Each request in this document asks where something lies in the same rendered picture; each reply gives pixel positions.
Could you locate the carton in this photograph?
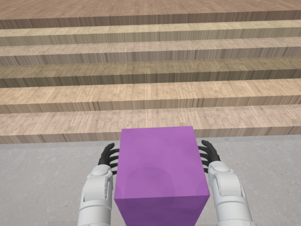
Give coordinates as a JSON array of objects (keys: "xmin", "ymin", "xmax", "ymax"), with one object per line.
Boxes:
[{"xmin": 114, "ymin": 126, "xmax": 210, "ymax": 226}]

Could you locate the robot left hand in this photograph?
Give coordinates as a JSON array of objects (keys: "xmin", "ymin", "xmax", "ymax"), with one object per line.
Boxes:
[{"xmin": 98, "ymin": 143, "xmax": 119, "ymax": 175}]

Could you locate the robot right forearm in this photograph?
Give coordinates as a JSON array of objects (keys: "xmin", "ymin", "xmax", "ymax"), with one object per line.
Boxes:
[{"xmin": 208, "ymin": 161, "xmax": 257, "ymax": 226}]

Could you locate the robot right hand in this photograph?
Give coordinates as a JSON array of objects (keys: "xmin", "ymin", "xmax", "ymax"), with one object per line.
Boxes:
[{"xmin": 198, "ymin": 140, "xmax": 221, "ymax": 173}]

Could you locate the robot left forearm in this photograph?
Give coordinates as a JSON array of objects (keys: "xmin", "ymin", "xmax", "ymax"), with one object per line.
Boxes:
[{"xmin": 77, "ymin": 164, "xmax": 113, "ymax": 226}]

